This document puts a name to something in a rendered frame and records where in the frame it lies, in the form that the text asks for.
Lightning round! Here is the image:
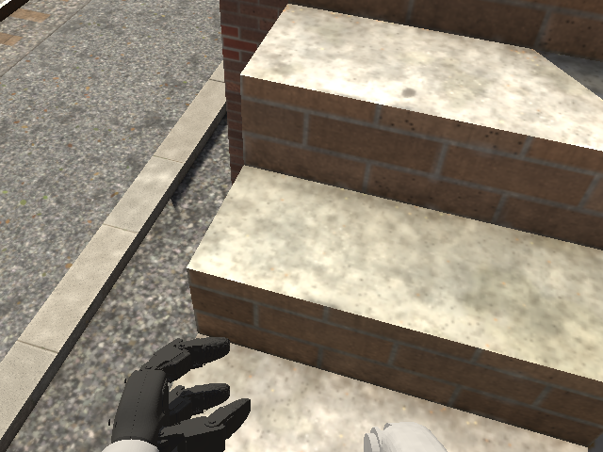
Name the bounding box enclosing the robot right thigh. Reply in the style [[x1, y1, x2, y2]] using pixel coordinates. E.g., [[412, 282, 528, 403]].
[[364, 422, 448, 452]]

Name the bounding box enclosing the robot left hand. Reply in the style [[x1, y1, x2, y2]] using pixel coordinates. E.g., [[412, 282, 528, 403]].
[[108, 337, 251, 452]]

